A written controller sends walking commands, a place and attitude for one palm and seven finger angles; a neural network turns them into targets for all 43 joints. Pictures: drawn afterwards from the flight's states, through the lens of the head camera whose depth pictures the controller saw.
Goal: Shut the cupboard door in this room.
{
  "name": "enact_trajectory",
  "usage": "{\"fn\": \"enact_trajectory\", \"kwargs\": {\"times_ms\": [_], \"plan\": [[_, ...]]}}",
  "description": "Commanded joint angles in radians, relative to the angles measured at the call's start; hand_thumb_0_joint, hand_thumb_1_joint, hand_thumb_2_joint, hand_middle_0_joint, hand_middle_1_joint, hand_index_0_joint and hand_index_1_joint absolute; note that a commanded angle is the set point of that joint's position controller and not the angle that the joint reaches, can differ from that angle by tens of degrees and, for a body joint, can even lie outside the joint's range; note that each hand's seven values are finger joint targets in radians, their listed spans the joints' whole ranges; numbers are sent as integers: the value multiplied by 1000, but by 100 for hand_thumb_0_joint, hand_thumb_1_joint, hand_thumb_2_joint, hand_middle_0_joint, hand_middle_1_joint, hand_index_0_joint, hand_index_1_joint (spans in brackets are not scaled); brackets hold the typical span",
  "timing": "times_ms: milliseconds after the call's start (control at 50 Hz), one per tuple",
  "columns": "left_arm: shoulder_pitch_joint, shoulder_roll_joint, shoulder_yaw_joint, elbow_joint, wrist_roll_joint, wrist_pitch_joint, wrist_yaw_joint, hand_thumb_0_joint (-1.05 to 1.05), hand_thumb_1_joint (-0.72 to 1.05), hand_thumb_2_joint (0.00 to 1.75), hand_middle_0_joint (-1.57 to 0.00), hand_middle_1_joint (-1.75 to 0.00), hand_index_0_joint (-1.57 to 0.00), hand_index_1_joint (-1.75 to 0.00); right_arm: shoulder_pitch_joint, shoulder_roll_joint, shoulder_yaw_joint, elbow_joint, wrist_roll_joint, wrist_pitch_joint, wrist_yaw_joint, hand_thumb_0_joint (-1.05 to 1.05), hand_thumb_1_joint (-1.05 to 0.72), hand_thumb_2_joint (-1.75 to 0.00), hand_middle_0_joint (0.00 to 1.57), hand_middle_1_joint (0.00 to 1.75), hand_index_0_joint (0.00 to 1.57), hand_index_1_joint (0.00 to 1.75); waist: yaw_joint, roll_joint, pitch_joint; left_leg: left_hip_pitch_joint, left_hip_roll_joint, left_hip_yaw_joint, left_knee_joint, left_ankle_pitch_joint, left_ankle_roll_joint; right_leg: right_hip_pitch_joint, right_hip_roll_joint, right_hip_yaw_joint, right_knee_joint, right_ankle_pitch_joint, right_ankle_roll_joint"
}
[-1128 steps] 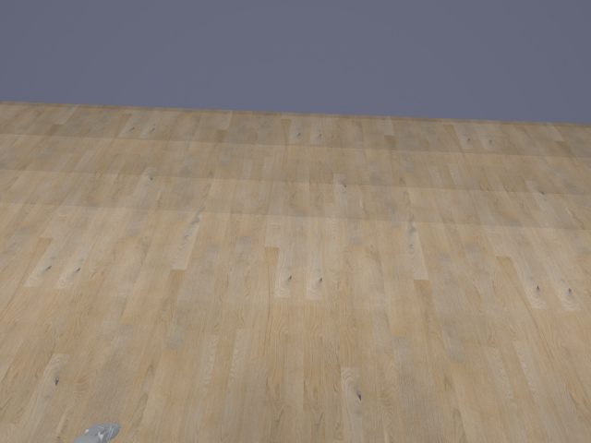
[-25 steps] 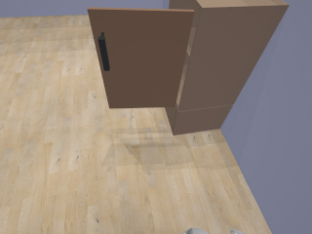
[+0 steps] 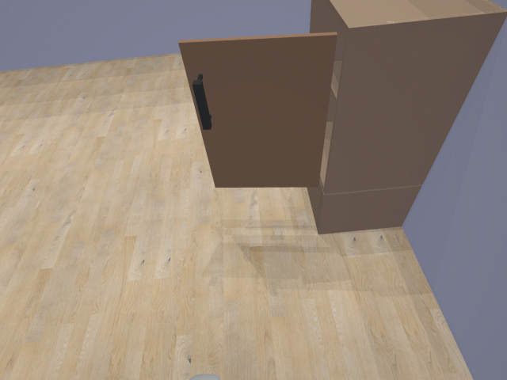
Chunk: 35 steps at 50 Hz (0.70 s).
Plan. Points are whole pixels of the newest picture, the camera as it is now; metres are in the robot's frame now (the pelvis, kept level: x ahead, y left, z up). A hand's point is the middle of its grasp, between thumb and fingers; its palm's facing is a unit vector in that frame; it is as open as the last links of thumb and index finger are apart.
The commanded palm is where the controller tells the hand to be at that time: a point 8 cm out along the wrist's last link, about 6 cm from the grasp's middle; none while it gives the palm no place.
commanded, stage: take the last steps up to it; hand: left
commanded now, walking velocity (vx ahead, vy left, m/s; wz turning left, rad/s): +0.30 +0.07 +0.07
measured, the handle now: (203, 102) +0.86 +0.22 -0.04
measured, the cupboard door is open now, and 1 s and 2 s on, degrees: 83 83 83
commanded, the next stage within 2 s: come to a stop and stand still in 1.02 s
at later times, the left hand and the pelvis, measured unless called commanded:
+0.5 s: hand out of the picture +0.10 +0.27 -0.18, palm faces +0.08 -0.98 -0.17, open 7.4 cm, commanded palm none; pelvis +0.10 +0.09 -0.01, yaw +0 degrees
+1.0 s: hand (176, 285) +0.34 +0.22 -0.17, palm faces +0.02 -0.97 -0.23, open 7.2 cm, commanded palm none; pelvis +0.28 +0.03 -0.01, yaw -1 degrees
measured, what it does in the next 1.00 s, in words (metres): walks ahead: left foot, then right foot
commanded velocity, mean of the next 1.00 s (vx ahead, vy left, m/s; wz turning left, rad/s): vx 0.27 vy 0.01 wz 0.00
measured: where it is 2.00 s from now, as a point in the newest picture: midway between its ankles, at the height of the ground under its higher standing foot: (269, 359)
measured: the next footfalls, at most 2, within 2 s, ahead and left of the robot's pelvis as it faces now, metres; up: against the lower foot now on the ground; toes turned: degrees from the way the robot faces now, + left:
left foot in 0.26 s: +0.09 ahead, +0.19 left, +0.00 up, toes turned +9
right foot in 0.74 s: +0.35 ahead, -0.06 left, +0.00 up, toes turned -10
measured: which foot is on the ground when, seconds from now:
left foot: up 0.00-0.24, down 0.26-0.76, up 0.78-1.00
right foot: down 0.00-0.26, up 0.28-0.72, down 0.74-1.00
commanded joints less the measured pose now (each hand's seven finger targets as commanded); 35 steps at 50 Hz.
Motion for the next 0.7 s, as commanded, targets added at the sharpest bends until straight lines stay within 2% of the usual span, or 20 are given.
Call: {"fn": "enact_trajectory", "kwargs": {"times_ms": [0,40,120,180,200,220,240,260,280,320,340,380,440,500,560,600,620,640,660,680], "plan": [[118,177,33,11,9,-22,10,0,90,90,-20,-30,-20,-30,-107,-20,9,-96,4,-45,8,0,-90,-90,20,30,20,30,50,-196,34,-164,28,25,-110,-8,3,108,-266,258,-238,-191,-69],[140,186,33,31,13,-22,8,0,90,90,-20,-30,-20,-30,-142,-11,15,-105,7,-52,12,0,-90,-90,20,30,20,30,62,-212,54,-126,25,51,-208,-35,11,84,-269,243,-244,-200,-80],[133,201,38,66,17,-15,6,0,90,90,-20,-30,-20,-30,-147,14,27,-113,13,-66,14,0,-90,-90,20,30,20,30,52,-234,48,34,-1,99,-398,-83,36,9,-266,203,-218,-193,-82],[93,192,36,79,6,-3,4,0,90,90,-20,-30,-20,-30,-41,13,31,-76,15,-84,3,0,-90,-90,20,30,20,30,-9,-203,31,301,-46,172,-586,24,42,-137,-201,124,-128,-222,-44],[80,169,31,78,5,2,3,0,90,90,-20,-30,-20,-30,25,-18,26,-51,17,-92,-7,0,-90,-90,20,30,20,30,-42,-119,18,437,-33,161,-631,3,39,-225,-169,92,-52,-242,-23],[81,125,23,70,3,5,-2,0,90,90,-20,-30,-20,-30,122,-78,10,-30,14,-100,-18,0,-90,-90,20,30,20,30,-85,60,-25,567,86,10,-699,-111,69,-339,-102,44,144,-268,12],[63,59,8,34,0,7,-6,0,90,90,-20,-30,-20,-30,215,-172,-13,-8,5,-100,-28,0,-90,-90,20,30,20,30,-122,277,-8,590,303,-288,-835,-293,149,-495,0,-44,420,-366,52],[10,74,8,3,10,8,-2,0,90,90,-20,-30,-20,-30,234,-187,-14,-3,4,-93,-31,0,-90,-90,20,30,20,30,-126,232,25,515,360,-369,-895,-381,206,-544,-14,35,569,-377,34],[-39,71,10,3,13,13,-2,0,90,90,-20,-30,-20,-30,195,-156,-9,-5,4,-93,-36,0,-90,-90,20,30,20,30,-114,231,78,425,349,-356,-926,-407,212,-564,-39,80,678,-319,29],[-20,88,18,31,10,11,-19,0,90,90,-20,-30,-20,-30,92,-62,18,-28,12,-106,-40,0,-90,-90,20,30,20,30,-49,98,144,302,276,-214,-931,-254,194,-518,-77,105,734,-158,30],[13,69,18,45,12,13,-22,0,90,90,-20,-30,-20,-30,74,-43,24,-35,11,-117,-42,0,-90,-90,20,30,20,30,-27,78,128,300,237,-133,-925,-142,180,-494,-74,105,737,-104,38],[39,58,22,49,13,22,-22,0,90,90,-20,-30,-20,-30,87,-16,22,-37,14,-135,-46,0,-90,-90,20,30,20,30,-11,65,86,337,207,-48,-906,60,184,-493,-68,101,745,-36,54],[-9,66,26,20,8,29,-24,0,90,90,-20,-30,-20,-30,113,-14,29,-21,19,-148,-50,0,-90,-90,20,30,20,30,-1,50,92,367,218,-19,-903,224,215,-541,-76,116,733,4,68],[-100,69,25,-22,4,32,-28,0,90,90,-20,-30,-20,-30,136,-20,25,-5,17,-151,-53,0,-90,-90,20,30,20,30,-7,58,111,400,229,5,-888,307,234,-570,-84,111,628,18,71],[-200,61,19,-65,1,26,-33,0,90,90,-20,-30,-20,-30,174,-27,21,21,10,-150,-55,0,-90,-90,20,30,20,30,-29,59,127,437,224,37,-855,411,221,-535,-68,78,453,23,56],[-231,61,17,-76,-1,22,-33,0,90,90,-20,-30,-20,-30,180,-33,16,33,6,-145,-55,0,-90,-90,20,30,20,30,-38,82,122,431,221,64,-819,463,205,-454,-47,55,350,20,38],[-241,67,18,-80,-1,19,-33,0,90,90,-20,-30,-20,-30,193,-31,16,40,4,-142,-54,0,-90,-90,20,30,20,30,-42,64,122,420,220,55,-800,499,200,-406,-27,40,317,1,26],[-213,70,21,-75,-1,14,-32,0,90,90,-20,-30,-20,-30,184,-44,14,43,5,-140,-55,0,-90,-90,20,30,20,30,-21,56,104,408,229,63,-758,580,195,-331,-11,34,285,-9,10],[-151,81,23,-56,1,10,-31,0,90,90,-20,-30,-20,-30,175,-54,14,45,7,-137,-55,0,-90,-90,20,30,20,30,8,47,72,399,210,84,-681,669,182,-231,22,5,254,4,0],[-13,104,30,-14,2,1,-28,0,90,90,-20,-30,-20,-30,153,-66,12,42,12,-135,-53,0,-90,-90,20,30,20,30,74,30,-3,381,180,112,-538,695,155,-66,45,-7,186,57,-8]]}}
